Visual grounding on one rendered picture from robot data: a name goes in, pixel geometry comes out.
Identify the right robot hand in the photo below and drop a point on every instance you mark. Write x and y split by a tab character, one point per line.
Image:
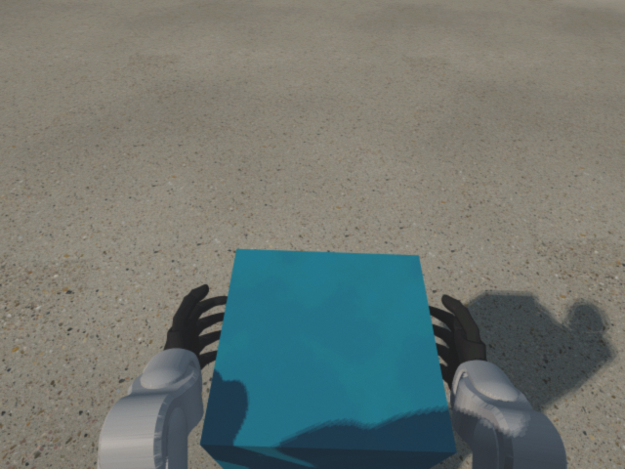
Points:
464	341

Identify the carton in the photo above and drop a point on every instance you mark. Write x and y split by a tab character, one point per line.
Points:
327	360

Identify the right robot forearm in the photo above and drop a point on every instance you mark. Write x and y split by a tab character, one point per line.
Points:
496	420

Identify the left robot forearm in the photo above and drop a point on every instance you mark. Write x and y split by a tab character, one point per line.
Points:
148	429

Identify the left robot hand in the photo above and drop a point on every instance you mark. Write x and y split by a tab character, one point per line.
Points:
187	324

